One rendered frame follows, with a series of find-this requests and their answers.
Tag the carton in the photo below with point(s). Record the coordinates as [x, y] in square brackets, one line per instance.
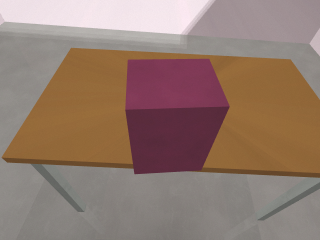
[174, 111]

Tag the table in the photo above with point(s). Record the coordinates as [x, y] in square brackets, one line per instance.
[272, 126]

